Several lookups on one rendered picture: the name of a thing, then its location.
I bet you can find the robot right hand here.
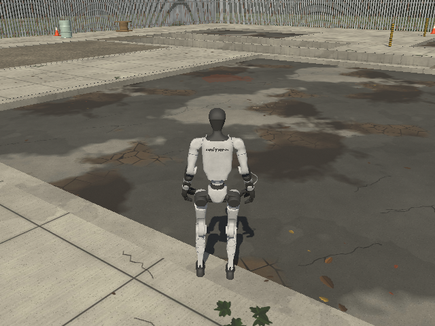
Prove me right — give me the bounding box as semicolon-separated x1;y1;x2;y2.
240;189;255;204

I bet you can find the right robot upper arm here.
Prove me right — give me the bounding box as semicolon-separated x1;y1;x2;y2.
232;137;249;175

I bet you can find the robot left thigh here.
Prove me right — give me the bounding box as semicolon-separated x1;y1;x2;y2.
194;189;208;236

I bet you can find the right robot forearm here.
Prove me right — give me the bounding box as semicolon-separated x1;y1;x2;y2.
242;165;254;191

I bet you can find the left robot upper arm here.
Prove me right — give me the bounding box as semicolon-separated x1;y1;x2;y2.
186;137;203;175

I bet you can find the left robot forearm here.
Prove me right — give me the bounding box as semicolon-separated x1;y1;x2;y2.
182;165;194;190

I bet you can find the left robot foot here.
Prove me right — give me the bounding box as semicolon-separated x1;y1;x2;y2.
196;260;205;277

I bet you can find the robot left hand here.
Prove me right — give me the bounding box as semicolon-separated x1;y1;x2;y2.
181;187;196;202

